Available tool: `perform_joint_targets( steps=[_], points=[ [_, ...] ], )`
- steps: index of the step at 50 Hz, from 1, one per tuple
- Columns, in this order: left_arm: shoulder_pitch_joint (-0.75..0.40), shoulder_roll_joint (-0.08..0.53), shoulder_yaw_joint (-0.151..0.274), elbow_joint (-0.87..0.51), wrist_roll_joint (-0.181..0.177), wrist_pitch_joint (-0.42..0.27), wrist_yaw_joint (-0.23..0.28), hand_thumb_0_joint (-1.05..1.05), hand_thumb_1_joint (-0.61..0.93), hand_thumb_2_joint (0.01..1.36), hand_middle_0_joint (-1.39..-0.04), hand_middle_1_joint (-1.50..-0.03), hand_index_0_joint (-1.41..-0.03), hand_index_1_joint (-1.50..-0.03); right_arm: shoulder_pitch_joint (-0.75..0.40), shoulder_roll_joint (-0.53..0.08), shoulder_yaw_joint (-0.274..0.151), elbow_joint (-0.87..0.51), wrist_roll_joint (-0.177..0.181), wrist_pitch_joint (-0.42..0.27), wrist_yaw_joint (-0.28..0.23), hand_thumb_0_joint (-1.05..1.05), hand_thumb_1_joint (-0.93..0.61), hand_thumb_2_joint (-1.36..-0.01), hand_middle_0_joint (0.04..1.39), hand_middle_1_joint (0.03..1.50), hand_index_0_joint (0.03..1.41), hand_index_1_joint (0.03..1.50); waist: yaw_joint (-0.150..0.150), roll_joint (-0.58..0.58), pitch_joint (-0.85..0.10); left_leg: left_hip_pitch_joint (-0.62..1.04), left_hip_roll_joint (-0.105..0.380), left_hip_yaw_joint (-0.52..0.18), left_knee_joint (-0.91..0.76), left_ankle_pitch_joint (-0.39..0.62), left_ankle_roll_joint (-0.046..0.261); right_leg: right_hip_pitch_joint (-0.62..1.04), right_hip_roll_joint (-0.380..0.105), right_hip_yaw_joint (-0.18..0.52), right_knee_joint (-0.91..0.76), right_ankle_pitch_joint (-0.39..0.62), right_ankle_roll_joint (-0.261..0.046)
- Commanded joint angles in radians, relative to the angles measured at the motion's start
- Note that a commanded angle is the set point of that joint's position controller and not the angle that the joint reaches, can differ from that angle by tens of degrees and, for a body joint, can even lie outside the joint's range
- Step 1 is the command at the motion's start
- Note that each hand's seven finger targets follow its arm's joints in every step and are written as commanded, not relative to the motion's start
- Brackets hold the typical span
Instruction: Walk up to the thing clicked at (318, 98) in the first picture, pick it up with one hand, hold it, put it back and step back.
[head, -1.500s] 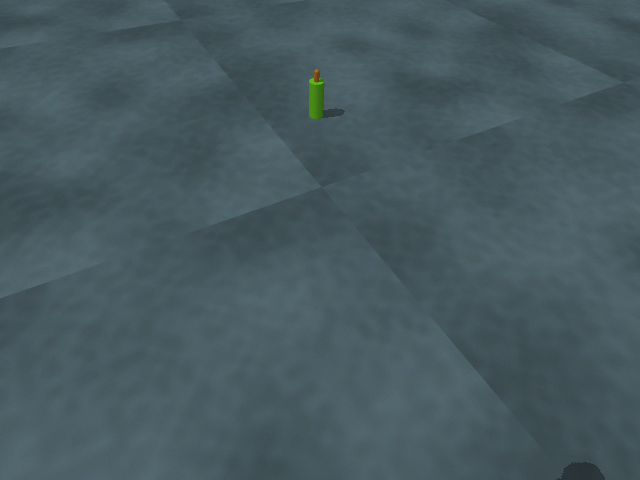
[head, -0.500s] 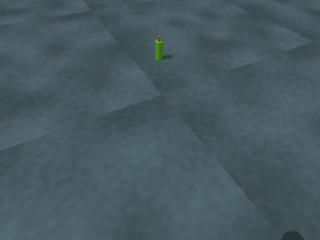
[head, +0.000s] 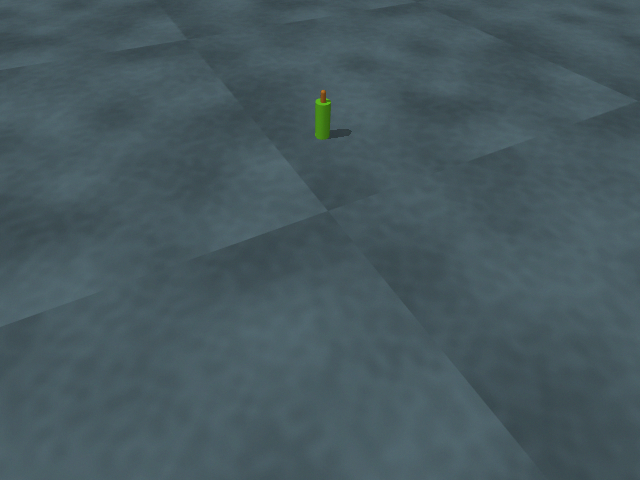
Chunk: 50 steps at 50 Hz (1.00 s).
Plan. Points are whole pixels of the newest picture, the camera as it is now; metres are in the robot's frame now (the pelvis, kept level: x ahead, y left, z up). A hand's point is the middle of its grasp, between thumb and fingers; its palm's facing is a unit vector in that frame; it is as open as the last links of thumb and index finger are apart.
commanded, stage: walk up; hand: left
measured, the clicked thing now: (322, 113) +2.08 +0.11 -0.63
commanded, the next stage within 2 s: none
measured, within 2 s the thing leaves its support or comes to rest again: neither
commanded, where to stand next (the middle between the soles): +1.75 -0.05 m, yaw -2 degrees
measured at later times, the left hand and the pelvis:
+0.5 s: hand (143, 330) +0.37 +0.32 -0.11, palm faces -0.10 -0.91 -0.39, open 7.4 cm; pelvis +0.25 +0.04 +0.00, yaw -3 degrees
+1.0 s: hand (220, 266) +0.55 +0.25 -0.15, palm faces -0.01 -0.94 -0.35, open 7.4 cm; pelvis +0.55 -0.03 -0.01, yaw -2 degrees
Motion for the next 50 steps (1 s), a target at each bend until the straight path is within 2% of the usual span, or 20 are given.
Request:
perform_joint_targets(
  steps=[1, 3, 5, 6, 7, 8, 9, 10, 15, 27, 30, 31, 32, 33, 34, 36, 39, 44, 48, 50],
  points=[
    [-0.104, 0.304, 0.058, -0.106, -0.014, -0.029, 0.028, 0.000, 0.900, 0.900, -0.200, -0.300, -0.200, -0.300, -0.185, -0.172, -0.037, -0.179, 0.019, -0.051, 0.008, 0.000, -0.900, -0.900, 0.200, 0.300, 0.200, 0.300, -0.013, -0.174, 0.107, -0.235, 0.059, -0.029, -0.169, 0.093, -0.001, 0.141, -0.213, 0.164, -0.164, 0.320, -0.167],
    [-0.167, 0.321, 0.056, -0.143, -0.012, -0.025, 0.026, 0.000, 0.900, 0.900, -0.200, -0.300, -0.200, -0.300, -0.143, -0.170, -0.047, -0.187, 0.031, -0.042, 0.011, 0.000, -0.900, -0.900, 0.200, 0.300, 0.200, 0.300, -0.045, -0.198, 0.055, -0.005, 0.050, 0.001, -0.291, 0.222, -0.003, -0.021, -0.186, 0.079, -0.157, 0.265, -0.141],
    [-0.217, 0.306, 0.045, -0.160, -0.023, -0.021, 0.021, 0.000, 0.900, 0.900, -0.200, -0.300, -0.200, -0.300, 0.076, -0.197, -0.083, -0.121, 0.024, -0.032, -0.003, 0.000, -0.900, -0.900, 0.200, 0.300, 0.200, 0.300, -0.169, -0.107, -0.060, 0.460, 0.009, 0.060, -0.330, 0.387, 0.012, -0.293, -0.140, -0.012, 0.069, 0.314, -0.105],
    [-0.182, 0.266, 0.030, -0.161, -0.024, -0.017, 0.022, 0.000, 0.900, 0.900, -0.200, -0.300, -0.200, -0.300, 0.233, -0.236, -0.111, -0.078, 0.012, -0.030, -0.017, 0.000, -0.900, -0.900, 0.200, 0.300, 0.200, 0.300, -0.232, 0.022, -0.151, 0.713, 0.000, 0.033, -0.295, 0.359, 0.032, -0.445, -0.099, -0.034, 0.322, 0.313, -0.086],
    [-0.108, 0.199, 0.012, -0.152, -0.024, -0.014, 0.027, 0.000, 0.900, 0.900, -0.200, -0.300, -0.200, -0.300, 0.362, -0.265, -0.130, -0.051, -0.002, -0.030, -0.031, 0.000, -0.900, -0.900, 0.200, 0.300, 0.200, 0.300, -0.281, 0.197, -0.222, 0.885, 0.023, 0.001, -0.301, 0.232, 0.042, -0.605, -0.012, -0.047, 0.578, 0.078, -0.078],
    [-0.034, 0.151, -0.006, -0.144, -0.023, -0.016, 0.031, 0.000, 0.900, 0.900, -0.200, -0.300, -0.200, -0.300, 0.413, -0.298, -0.138, -0.060, -0.005, -0.034, -0.044, 0.000, -0.900, -0.900, 0.200, 0.300, 0.200, 0.300, -0.275, 0.310, -0.255, 0.877, 0.188, -0.272, -0.386, -0.034, 0.066, -0.688, 0.062, 0.033, 0.736, -0.228, -0.080],
    [-0.029, 0.207, 0.001, -0.153, -0.031, -0.017, 0.031, 0.000, 0.900, 0.900, -0.200, -0.300, -0.200, -0.300, 0.286, -0.356, -0.140, -0.119, 0.017, -0.041, -0.044, 0.000, -0.900, -0.900, 0.200, 0.300, 0.200, 0.300, -0.221, 0.248, -0.210, 0.647, 0.351, -0.666, -0.665, -0.466, 0.140, -0.675, 0.047, 0.128, 0.837, -0.163, -0.085],
    [0.016, 0.277, 0.009, -0.147, -0.034, -0.013, 0.028, 0.000, 0.900, 0.900, -0.200, -0.300, -0.200, -0.300, 0.116, -0.392, -0.143, -0.170, 0.044, -0.040, -0.036, 0.000, -0.900, -0.900, 0.200, 0.300, 0.200, 0.300, -0.138, 0.247, -0.158, 0.496, 0.424, -0.732, -0.774, -0.538, 0.211, -0.620, -0.018, 0.130, 0.893, -0.113, -0.095],
    [-0.018, 0.254, 0.036, -0.083, -0.022, -0.002, -0.008, 0.000, 0.900, 0.900, -0.200, -0.300, -0.200, -0.300, -0.020, -0.235, -0.076, -0.207, 0.037, -0.068, -0.027, 0.000, -0.900, -0.900, 0.200, 0.300, 0.200, 0.300, -0.044, 0.075, 0.100, 0.038, 0.275, -0.276, -0.744, -0.270, 0.163, -0.488, -0.137, 0.058, 0.636, 0.032, -0.013],
    [-0.251, 0.228, 0.052, -0.168, -0.005, 0.007, -0.054, 0.000, 0.900, 0.900, -0.200, -0.300, -0.200, -0.300, 0.019, -0.290, -0.073, -0.171, 0.031, -0.079, -0.019, 0.000, -0.900, -0.900, 0.200, 0.300, 0.200, 0.300, -0.084, 0.028, 0.104, 0.109, 0.234, -0.085, -0.710, -0.194, 0.155, -0.393, -0.126, -0.063, 0.236, 0.241, 0.009],
    [-0.163, 0.232, 0.057, -0.136, 0.000, -0.014, -0.036, 0.000, 0.900, 0.900, -0.200, -0.300, -0.200, -0.300, 0.043, -0.265, -0.059, -0.150, 0.027, -0.068, -0.022, 0.000, -0.900, -0.900, 0.200, 0.300, 0.200, 0.300, -0.026, -0.029, 0.029, 0.146, 0.189, 0.005, -0.448, 0.065, 0.130, -0.198, -0.063, -0.119, 0.131, 0.154, -0.019],
    [-0.022, 0.265, 0.074, -0.091, 0.002, -0.028, -0.018, 0.000, 0.900, 0.900, -0.200, -0.300, -0.200, -0.300, 0.079, -0.211, -0.039, -0.147, 0.021, -0.067, -0.023, 0.000, -0.900, -0.900, 0.200, 0.300, 0.200, 0.300, 0.032, -0.158, -0.069, 0.074, 0.111, 0.084, -0.131, 0.260, 0.094, 0.024, -0.041, -0.083, 0.097, 0.058, -0.042],
    [0.101, 0.348, 0.098, -0.074, 0.012, -0.040, 0.002, 0.000, 0.900, 0.900, -0.200, -0.300, -0.200, -0.300, 0.114, -0.120, -0.009, -0.169, 0.027, -0.066, -0.023, 0.000, -0.900, -0.900, 0.200, 0.300, 0.200, 0.300, 0.071, -0.373, -0.117, -0.146, 0.021, 0.105, 0.164, 0.071, 0.044, 0.191, -0.218, 0.206, -0.005, -0.177, -0.080],
    [0.108, 0.410, 0.102, -0.085, -0.003, -0.045, 0.010, 0.000, 0.900, 0.900, -0.200, -0.300, -0.200, -0.300, 0.097, -0.144, -0.007, -0.186, 0.038, -0.070, -0.027, 0.000, -0.900, -0.900, 0.200, 0.300, 0.200, 0.300, 0.065, -0.380, -0.079, -0.375, -0.070, 0.060, 0.300, -0.051, 0.002, 0.272, -0.408, 0.604, -0.178, -0.131, -0.177],
    [0.078, 0.431, 0.102, -0.094, -0.022, -0.043, 0.014, 0.000, 0.900, 0.900, -0.200, -0.300, -0.200, -0.300, 0.042, -0.219, -0.021, -0.180, 0.028, -0.068, -0.042, 0.000, -0.900, -0.900, 0.200, 0.300, 0.200, 0.300, 0.071, -0.282, -0.051, -0.394, -0.001, -0.035, 0.380, -0.055, 0.002, 0.216, -0.476, 0.683, -0.181, -0.067, -0.245],
    [0.005, 0.353, 0.081, -0.117, -0.036, -0.043, 0.028, 0.000, 0.900, 0.900, -0.200, -0.300, -0.200, -0.300, -0.011, -0.232, -0.028, -0.156, 0.049, -0.075, -0.040, 0.000, -0.900, -0.900, 0.200, 0.300, 0.200, 0.300, 0.022, -0.125, 0.017, -0.336, 0.037, -0.139, 0.352, 0.080, 0.010, 0.081, -0.379, 0.417, -0.137, 0.252, -0.212],
    [-0.065, 0.285, 0.056, -0.131, -0.032, -0.051, 0.037, 0.000, 0.900, 0.900, -0.200, -0.300, -0.200, -0.300, 0.059, -0.170, -0.017, -0.139, 0.056, -0.055, -0.019, 0.000, -0.900, -0.900, 0.200, 0.300, 0.200, 0.300, -0.050, -0.191, 0.023, -0.203, 0.037, -0.103, 0.179, 0.181, 0.018, -0.013, -0.243, 0.092, -0.093, 0.494, -0.137],
    [-0.094, 0.287, 0.052, -0.173, -0.021, -0.060, 0.035, 0.000, 0.900, 0.900, -0.200, -0.300, -0.200, -0.300, -0.076, -0.148, -0.025, -0.198, 0.035, -0.032, 0.009, 0.000, -0.900, -0.900, 0.200, 0.300, 0.200, 0.300, -0.045, -0.152, 0.102, -0.173, 0.021, -0.028, -0.113, 0.290, -0.024, -0.118, -0.227, -0.035, -0.183, 0.395, -0.166],
    [-0.108, 0.302, 0.054, -0.179, -0.016, -0.051, 0.033, 0.000, 0.900, 0.900, -0.200, -0.300, -0.200, -0.300, -0.105, -0.138, -0.034, -0.203, 0.027, -0.042, 0.023, 0.000, -0.900, -0.900, 0.200, 0.300, 0.200, 0.300, -0.051, -0.121, 0.049, 0.042, 0.042, 0.015, -0.297, 0.410, 0.012, -0.132, -0.269, -0.038, -0.166, 0.316, -0.149],
    [-0.121, 0.310, 0.058, -0.175, -0.019, -0.042, 0.040, 0.000, 0.900, 0.900, -0.200, -0.300, -0.200, -0.300, -0.003, -0.148, -0.050, -0.173, 0.021, -0.041, 0.015, 0.000, -0.900, -0.900, 0.200, 0.300, 0.200, 0.300, -0.105, -0.080, -0.008, 0.167, 0.020, 0.028, -0.339, 0.419, 0.039, -0.106, -0.280, -0.048, -0.038, 0.448, -0.143]
  ],
)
